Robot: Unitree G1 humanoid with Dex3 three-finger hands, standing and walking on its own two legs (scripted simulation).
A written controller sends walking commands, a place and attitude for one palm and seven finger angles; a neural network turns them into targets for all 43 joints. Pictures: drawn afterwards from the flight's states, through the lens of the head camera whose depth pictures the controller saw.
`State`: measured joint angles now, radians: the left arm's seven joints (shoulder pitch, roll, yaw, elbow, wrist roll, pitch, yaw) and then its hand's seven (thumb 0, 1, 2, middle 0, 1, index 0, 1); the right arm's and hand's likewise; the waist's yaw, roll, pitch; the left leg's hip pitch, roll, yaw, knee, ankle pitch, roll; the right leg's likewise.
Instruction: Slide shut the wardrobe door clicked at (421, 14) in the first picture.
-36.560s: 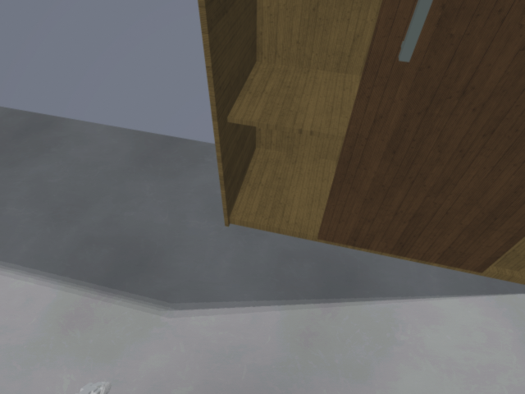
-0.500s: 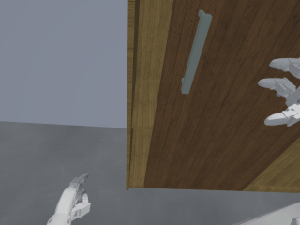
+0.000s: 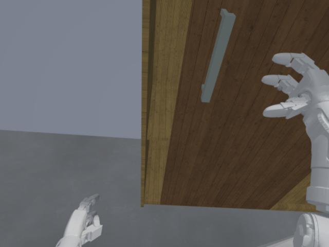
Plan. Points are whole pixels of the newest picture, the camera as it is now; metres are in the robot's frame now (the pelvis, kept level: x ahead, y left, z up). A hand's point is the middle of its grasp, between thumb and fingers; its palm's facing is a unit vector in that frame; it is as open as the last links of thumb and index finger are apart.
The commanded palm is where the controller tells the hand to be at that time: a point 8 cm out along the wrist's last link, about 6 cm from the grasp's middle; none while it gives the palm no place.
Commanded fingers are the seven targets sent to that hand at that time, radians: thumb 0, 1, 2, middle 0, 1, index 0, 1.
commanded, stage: move the hooked fingers beside the handle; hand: right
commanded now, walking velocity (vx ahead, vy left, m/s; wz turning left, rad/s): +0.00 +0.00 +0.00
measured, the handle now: (213, 59) +0.51 -0.09 +0.25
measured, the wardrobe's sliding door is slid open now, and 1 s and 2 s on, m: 0.10 0.10 0.10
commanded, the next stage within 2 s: feel for the door with the fingertips in 1.40 s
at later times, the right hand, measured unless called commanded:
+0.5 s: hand (249, 72) +0.43 -0.16 +0.26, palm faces -0.01 +1.00 -0.02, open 14.0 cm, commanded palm +0.41 -0.21 +0.25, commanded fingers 0.00 0.50 -0.30 0.30 1.20 0.30 1.20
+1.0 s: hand (253, 76) +0.44 -0.17 +0.25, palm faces +0.03 +1.00 -0.02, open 14.0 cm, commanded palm +0.41 -0.22 +0.25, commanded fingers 0.00 0.50 -0.30 0.30 1.20 0.30 1.20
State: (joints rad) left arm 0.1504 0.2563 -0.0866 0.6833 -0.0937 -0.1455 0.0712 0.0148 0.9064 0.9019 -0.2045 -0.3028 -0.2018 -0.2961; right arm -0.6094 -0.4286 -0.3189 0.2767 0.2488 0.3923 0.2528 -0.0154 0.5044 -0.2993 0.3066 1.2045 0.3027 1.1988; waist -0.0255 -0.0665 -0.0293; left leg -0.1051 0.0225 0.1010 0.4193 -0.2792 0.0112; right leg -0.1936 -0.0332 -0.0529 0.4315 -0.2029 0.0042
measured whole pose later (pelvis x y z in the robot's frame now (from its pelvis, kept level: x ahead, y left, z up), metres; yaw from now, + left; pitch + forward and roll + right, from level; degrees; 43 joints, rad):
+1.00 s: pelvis +0.01 +0.00 +0.00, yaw +2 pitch +0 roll +0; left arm 0.27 0.27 -0.03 0.70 -0.08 -0.10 0.06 0.01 0.91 0.90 -0.20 -0.30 -0.20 -0.30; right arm -0.75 -0.38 -0.30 0.49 0.18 0.29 0.15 -0.02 0.50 -0.30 0.30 1.20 0.30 1.20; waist 0.02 -0.05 -0.04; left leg -0.13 0.01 0.07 0.40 -0.28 0.01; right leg -0.22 -0.05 -0.08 0.43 -0.22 0.00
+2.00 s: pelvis +0.01 +0.00 +0.00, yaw +2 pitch +0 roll +0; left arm 0.22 0.24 -0.04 0.71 -0.07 -0.08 0.05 0.01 0.91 0.90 -0.20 -0.30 -0.20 -0.30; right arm -0.83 -0.26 -0.23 0.52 0.16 0.31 0.02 -0.02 0.50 -0.30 0.31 1.20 0.30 1.20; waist 0.03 -0.05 -0.05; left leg -0.14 0.01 0.06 0.41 -0.27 0.01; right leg -0.22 -0.05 -0.08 0.43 -0.21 0.00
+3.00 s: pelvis +0.01 -0.01 +0.00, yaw +2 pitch +1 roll +0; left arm 0.25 0.24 -0.03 0.72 -0.06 -0.09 0.04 0.01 0.91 0.90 -0.20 -0.30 -0.20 -0.30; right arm -0.85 -0.26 -0.23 0.55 0.15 0.28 0.01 -0.02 0.50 -0.30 0.31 1.21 0.30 1.20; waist 0.03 -0.05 -0.05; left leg -0.16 0.01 0.06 0.40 -0.27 0.00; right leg -0.23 -0.04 -0.09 0.43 -0.22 0.00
